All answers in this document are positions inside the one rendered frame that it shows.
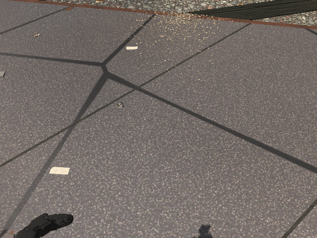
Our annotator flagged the robot left hand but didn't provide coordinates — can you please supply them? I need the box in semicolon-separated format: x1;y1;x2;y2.
13;213;73;238

